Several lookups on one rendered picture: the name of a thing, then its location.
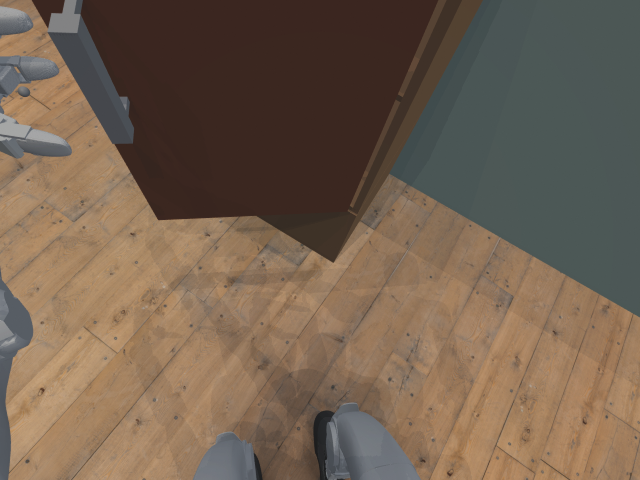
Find right robot thigh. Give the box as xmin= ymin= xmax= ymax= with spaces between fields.
xmin=326 ymin=411 xmax=421 ymax=480

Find left robot upper arm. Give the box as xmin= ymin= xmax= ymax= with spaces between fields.
xmin=0 ymin=278 xmax=33 ymax=480

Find handle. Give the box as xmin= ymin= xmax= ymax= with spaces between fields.
xmin=47 ymin=0 xmax=134 ymax=144

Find cupboard door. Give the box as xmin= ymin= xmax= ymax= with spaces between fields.
xmin=32 ymin=0 xmax=438 ymax=220

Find left robot shin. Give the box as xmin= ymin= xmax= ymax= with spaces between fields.
xmin=215 ymin=432 xmax=242 ymax=444

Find robot left hand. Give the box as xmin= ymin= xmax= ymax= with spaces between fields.
xmin=0 ymin=6 xmax=72 ymax=159

